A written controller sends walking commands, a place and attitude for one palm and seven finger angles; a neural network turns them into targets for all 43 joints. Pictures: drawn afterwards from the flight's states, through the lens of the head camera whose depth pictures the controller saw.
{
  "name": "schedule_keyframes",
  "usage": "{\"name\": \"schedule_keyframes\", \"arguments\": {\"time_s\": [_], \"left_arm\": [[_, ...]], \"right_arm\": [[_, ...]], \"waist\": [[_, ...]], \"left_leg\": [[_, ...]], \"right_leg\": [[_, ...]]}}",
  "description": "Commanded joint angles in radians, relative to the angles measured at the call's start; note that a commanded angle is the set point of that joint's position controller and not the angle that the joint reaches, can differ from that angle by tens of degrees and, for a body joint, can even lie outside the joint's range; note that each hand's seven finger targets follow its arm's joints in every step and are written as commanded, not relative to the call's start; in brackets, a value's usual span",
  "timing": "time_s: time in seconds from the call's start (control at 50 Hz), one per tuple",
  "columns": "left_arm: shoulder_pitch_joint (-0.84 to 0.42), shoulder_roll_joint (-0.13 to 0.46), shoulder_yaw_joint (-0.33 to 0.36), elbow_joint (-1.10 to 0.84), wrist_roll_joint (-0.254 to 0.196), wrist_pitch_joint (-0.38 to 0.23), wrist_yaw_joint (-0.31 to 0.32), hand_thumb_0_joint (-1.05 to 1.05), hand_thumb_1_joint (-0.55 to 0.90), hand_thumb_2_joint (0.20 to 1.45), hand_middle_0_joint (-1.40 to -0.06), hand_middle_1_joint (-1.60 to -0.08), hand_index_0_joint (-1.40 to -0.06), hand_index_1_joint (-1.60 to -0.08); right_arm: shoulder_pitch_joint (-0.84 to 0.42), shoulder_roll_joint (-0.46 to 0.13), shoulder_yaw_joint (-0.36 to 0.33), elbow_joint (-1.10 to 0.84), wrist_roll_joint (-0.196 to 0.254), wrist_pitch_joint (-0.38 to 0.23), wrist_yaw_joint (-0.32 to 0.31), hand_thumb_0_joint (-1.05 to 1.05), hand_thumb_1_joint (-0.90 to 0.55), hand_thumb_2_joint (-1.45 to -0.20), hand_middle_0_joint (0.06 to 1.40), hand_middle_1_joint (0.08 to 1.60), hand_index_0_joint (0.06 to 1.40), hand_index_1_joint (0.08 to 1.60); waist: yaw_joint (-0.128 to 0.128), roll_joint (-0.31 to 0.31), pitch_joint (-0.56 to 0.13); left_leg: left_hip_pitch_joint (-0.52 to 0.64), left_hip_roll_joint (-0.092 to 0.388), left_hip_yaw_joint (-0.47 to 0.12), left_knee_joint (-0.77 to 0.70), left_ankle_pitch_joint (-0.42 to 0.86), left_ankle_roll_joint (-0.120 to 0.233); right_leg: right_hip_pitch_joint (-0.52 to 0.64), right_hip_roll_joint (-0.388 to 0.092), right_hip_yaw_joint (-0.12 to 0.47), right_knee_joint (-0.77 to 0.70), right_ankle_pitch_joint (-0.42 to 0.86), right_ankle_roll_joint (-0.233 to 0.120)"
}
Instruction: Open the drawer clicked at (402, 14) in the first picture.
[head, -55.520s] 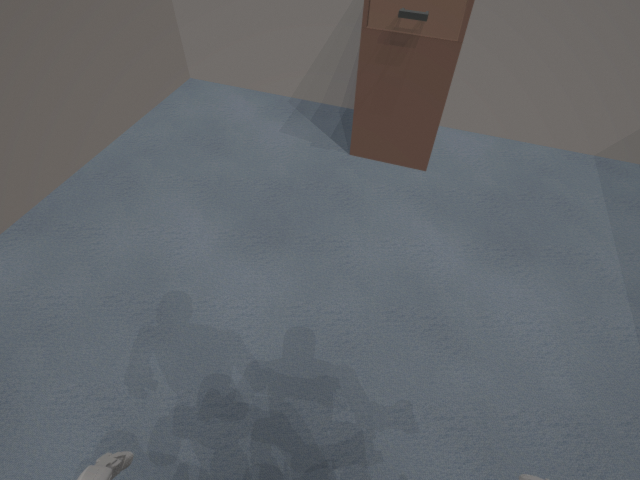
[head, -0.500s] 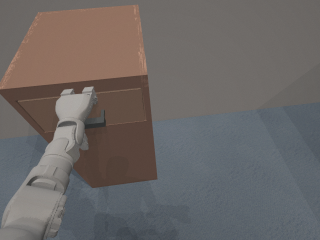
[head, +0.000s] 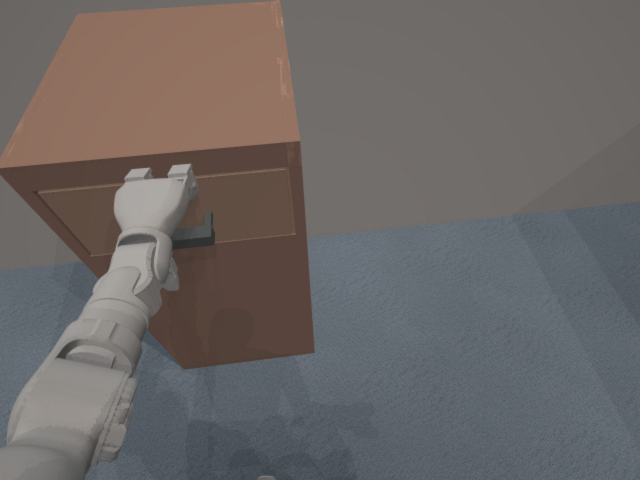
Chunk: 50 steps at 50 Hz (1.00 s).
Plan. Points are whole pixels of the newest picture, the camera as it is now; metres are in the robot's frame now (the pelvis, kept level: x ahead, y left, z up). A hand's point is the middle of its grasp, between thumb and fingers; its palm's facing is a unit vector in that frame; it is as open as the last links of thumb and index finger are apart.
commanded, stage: move the hooked fingers above the handle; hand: left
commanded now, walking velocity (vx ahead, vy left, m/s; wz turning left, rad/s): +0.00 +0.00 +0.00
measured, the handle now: (179, 228) +0.49 +0.22 -0.02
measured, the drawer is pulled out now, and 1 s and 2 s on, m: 0.00 0.00 0.00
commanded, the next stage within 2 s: none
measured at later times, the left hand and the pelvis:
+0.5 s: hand (165, 228) +0.45 +0.21 +0.04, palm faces +0.00 +0.00 -1.00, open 13.7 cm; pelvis -0.01 +0.01 +0.00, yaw -1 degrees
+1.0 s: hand (165, 228) +0.45 +0.21 +0.04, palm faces +0.00 -0.01 -1.00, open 13.7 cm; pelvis -0.01 +0.01 +0.00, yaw -1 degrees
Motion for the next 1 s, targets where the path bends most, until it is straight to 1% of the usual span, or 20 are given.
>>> {"name": "schedule_keyframes", "arguments": {"time_s": [0.0, 0.04, 0.1, 0.16, 0.28, 0.34, 0.42, 0.44, 0.46, 0.48, 0.5, 0.54, 0.58, 0.64, 0.68, 0.74, 0.76, 0.84, 0.92, 0.98], "left_arm": [[-0.465, 0.419, 0.145, -0.124, -0.02, 0.064, 0.014, 0.0, -0.5, 0.3, -0.3, -1.2, -0.3, -1.2], [-0.476, 0.414, 0.132, -0.111, -0.018, 0.066, 0.01, 0.0, -0.5, 0.3, -0.3, -1.2, -0.3, -1.2], [-0.472, 0.432, 0.146, -0.121, -0.017, 0.057, 0.009, 0.0, -0.5, 0.3, -0.3, -1.2, -0.3, -1.2], [-0.48, 0.435, 0.142, -0.104, -0.019, 0.056, 0.006, 0.0, -0.5, 0.3, -0.3, -1.2, -0.3, -1.2], [-0.49, 0.461, 0.155, -0.118, -0.022, 0.046, 0.015, 0.0, -0.5, 0.3, -0.3, -1.2, -0.3, -1.2], [-0.475, 0.43, 0.139, -0.11, -0.024, 0.048, 0.02, 0.0, -0.5, 0.3, -0.3, -1.2, -0.3, -1.2], [-0.452, 0.464, 0.167, -0.108, -0.033, 0.045, 0.024, 0.0, -0.5, 0.3, -0.3, -1.2, -0.3, -1.2], [-0.454, 0.45, 0.154, -0.109, -0.036, 0.046, 0.022, 0.0, -0.5, 0.3, -0.3, -1.2, -0.3, -1.2], [-0.472, 0.47, 0.17, -0.116, -0.034, 0.041, 0.023, 0.0, -0.5, 0.3, -0.3, -1.2, -0.3, -1.2], [-0.461, 0.473, 0.171, -0.124, -0.033, 0.038, 0.025, 0.0, -0.5, 0.3, -0.3, -1.2, -0.3, -1.2], [-0.443, 0.478, 0.176, -0.117, -0.033, 0.04, 0.027, 0.0, -0.5, 0.3, -0.3, -1.2, -0.3, -1.2], [-0.449, 0.456, 0.159, -0.118, -0.035, 0.042, 0.027, 0.0, -0.5, 0.3, -0.3, -1.2, -0.3, -1.2], [-0.445, 0.475, 0.165, -0.097, -0.036, 0.044, 0.026, 0.0, -0.5, 0.3, -0.3, -1.2, -0.3, -1.2], [-0.475, 0.464, 0.149, -0.116, -0.029, 0.049, 0.033, 0.0, -0.5, 0.3, -0.3, -1.2, -0.3, -1.2], [-0.474, 0.475, 0.162, -0.128, -0.028, 0.047, 0.036, 0.0, -0.5, 0.3, -0.3, -1.2, -0.3, -1.2], [-0.44, 0.465, 0.162, -0.115, -0.037, 0.056, 0.033, 0.0, -0.5, 0.3, -0.3, -1.2, -0.3, -1.2], [-0.46, 0.471, 0.166, -0.115, -0.039, 0.054, 0.031, 0.0, -0.5, 0.3, -0.3, -1.2, -0.3, -1.2], [-0.429, 0.477, 0.175, -0.136, -0.038, 0.052, 0.03, 0.0, -0.5, 0.3, -0.3, -1.2, -0.3, -1.2], [-0.416, 0.441, 0.16, -0.121, -0.036, 0.049, 0.029, 0.0, -0.5, 0.3, -0.3, -1.2, -0.3, -1.2], [-0.451, 0.459, 0.161, -0.133, -0.026, 0.045, 0.03, 0.0, -0.5, 0.3, -0.3, -1.2, -0.3, -1.2]], "right_arm": [[0.05, -0.151, -0.039, -0.089, -0.004, -0.018, -0.024, 0.0, -0.9, -0.9, 0.2, 0.3, 0.2, 0.3], [0.048, -0.15, -0.036, -0.09, -0.001, -0.017, -0.03, 0.0, -0.9, -0.9, 0.2, 0.3, 0.2, 0.3], [0.049, -0.15, -0.035, -0.094, -0.003, -0.018, -0.034, 0.0, -0.9, -0.9, 0.2, 0.3, 0.2, 0.3], [0.048, -0.15, -0.031, -0.092, -0.002, -0.017, -0.039, 0.0, -0.9, -0.9, 0.2, 0.3, 0.2, 0.3], [0.052, -0.153, -0.03, -0.095, 0.0, -0.019, -0.042, 0.0, -0.9, -0.9, 0.2, 0.3, 0.2, 0.3], [0.052, -0.151, -0.031, -0.095, -0.002, -0.019, -0.04, 0.0, -0.9, -0.9, 0.2, 0.3, 0.2, 0.3], [0.047, -0.153, -0.029, -0.093, -0.002, -0.016, -0.04, 0.0, -0.9, -0.9, 0.2, 0.3, 0.2, 0.3], [0.045, -0.152, -0.029, -0.096, 0.0, -0.016, -0.041, 0.0, -0.9, -0.9, 0.2, 0.3, 0.2, 0.3], [0.045, -0.154, -0.028, -0.091, -0.002, -0.017, -0.041, 0.0, -0.9, -0.9, 0.2, 0.3, 0.2, 0.3], [0.044, -0.155, -0.03, -0.093, -0.001, -0.018, -0.041, 0.0, -0.9, -0.9, 0.2, 0.3, 0.2, 0.3], [0.045, -0.155, -0.029, -0.092, -0.001, -0.016, -0.041, 0.0, -0.9, -0.9, 0.2, 0.3, 0.2, 0.3], [0.041, -0.153, -0.029, -0.092, 0.0, -0.016, -0.042, 0.0, -0.9, -0.9, 0.2, 0.3, 0.2, 0.3], [0.038, -0.158, -0.027, -0.091, 0.003, -0.016, -0.045, 0.0, -0.9, -0.9, 0.2, 0.3, 0.2, 0.3], [0.041, -0.156, -0.026, -0.088, 0.002, -0.018, -0.046, 0.0, -0.9, -0.9, 0.2, 0.3, 0.2, 0.3], [0.045, -0.156, -0.027, -0.088, -0.001, -0.016, -0.043, 0.0, -0.9, -0.9, 0.2, 0.3, 0.2, 0.3], [0.04, -0.154, -0.026, -0.088, 0.001, -0.011, -0.043, 0.0, -0.9, -0.9, 0.2, 0.3, 0.2, 0.3], [0.038, -0.154, -0.024, -0.085, -0.001, -0.01, -0.044, 0.0, -0.9, -0.9, 0.2, 0.3, 0.2, 0.3], [0.031, -0.153, -0.026, -0.09, 0.0, -0.005, -0.045, 0.0, -0.9, -0.9, 0.2, 0.3, 0.2, 0.3], [0.033, -0.153, -0.028, -0.09, -0.003, -0.007, -0.041, 0.0, -0.9, -0.9, 0.2, 0.3, 0.2, 0.3], [0.034, -0.153, -0.029, -0.092, -0.001, -0.008, -0.044, 0.0, -0.9, -0.9, 0.2, 0.3, 0.2, 0.3]], "waist": [[-0.008, -0.075, -0.28], [-0.015, -0.084, -0.252], [-0.002, -0.058, -0.279], [-0.015, -0.087, -0.268], [-0.003, -0.053, -0.29], [-0.004, -0.049, -0.295], [0.008, -0.077, -0.304], [0.004, -0.071, -0.293], [0.0, -0.09, -0.298], [0.008, -0.058, -0.305], [0.013, -0.07, -0.305], [0.004, -0.069, -0.28], [0.001, -0.086, -0.263], [-0.003, -0.048, -0.272], [0.007, -0.038, -0.313], [0.012, -0.071, -0.304], [0.004, -0.082, -0.301], [0.023, -0.053, -0.314], [0.014, -0.062, -0.271], [0.007, -0.069, -0.285]], "left_leg": [[0.152, -0.034, 0.056, -0.072, 0.059, 0.049], [0.142, -0.032, 0.056, -0.077, 0.035, 0.049], [0.153, -0.032, 0.056, -0.076, 0.033, 0.048], [0.14, -0.031, 0.053, -0.074, 0.026, 0.049], [0.139, -0.029, 0.053, -0.072, 0.015, 0.046], [0.142, -0.03, 0.055, -0.07, 0.016, 0.045], [0.125, -0.031, 0.056, -0.069, 0.018, 0.046], [0.121, -0.032, 0.059, -0.07, 0.006, 0.046], [0.118, -0.03, 0.053, -0.07, 0.012, 0.047], [0.125, -0.031, 0.059, -0.07, 0.015, 0.047], [0.123, -0.031, 0.058, -0.07, 0.019, 0.047], [0.124, -0.029, 0.06, -0.075, 0.008, 0.046], [0.108, -0.029, 0.059, -0.076, -0.011, 0.047], [0.129, -0.028, 0.057, -0.079, -0.007, 0.045], [0.142, -0.028, 0.056, -0.075, 0.022, 0.044], [0.135, -0.029, 0.059, -0.075, 0.033, 0.043], [0.133, -0.027, 0.056, -0.077, 0.034, 0.044], [0.147, -0.028, 0.06, -0.078, 0.06, 0.041], [0.154, -0.025, 0.057, -0.085, 0.044, 0.041], [0.15, -0.026, 0.057, -0.081, 0.043, 0.043]], "right_leg": [[0.133, 0.001, 0.0, -0.142, 0.118, -0.007], [0.116, 0.0, -0.001, -0.148, 0.088, -0.006], [0.119, 0.001, -0.001, -0.142, 0.077, -0.008], [0.119, 0.001, 0.0, -0.146, 0.069, -0.007], [0.108, 0.0, -0.003, -0.133, 0.051, -0.008], [0.102, 0.002, -0.005, -0.132, 0.053, -0.008], [0.135, 0.001, 0.0, -0.134, 0.064, -0.005], [0.129, 0.0, 0.003, -0.142, 0.052, -0.005], [0.136, 0.0, 0.001, -0.138, 0.055, -0.005], [0.135, -0.001, 0.005, -0.138, 0.06, -0.005], [0.139, 0.001, 0.002, -0.135, 0.064, -0.006], [0.123, 0.001, 0.001, -0.144, 0.051, -0.005], [0.118, 0.0, 0.004, -0.148, 0.029, -0.003], [0.099, 0.002, -0.003, -0.141, 0.028, -0.008], [0.121, 0.002, -0.002, -0.132, 0.055, -0.008], [0.139, 0.002, -0.002, -0.137, 0.074, -0.007], [0.146, 0.001, -0.002, -0.14, 0.075, -0.006], [0.153, 0.002, -0.003, -0.132, 0.104, -0.009], [0.12, 0.006, -0.01, -0.14, 0.077, -0.01], [0.129, 0.003, -0.005, -0.139, 0.078, -0.008]]}}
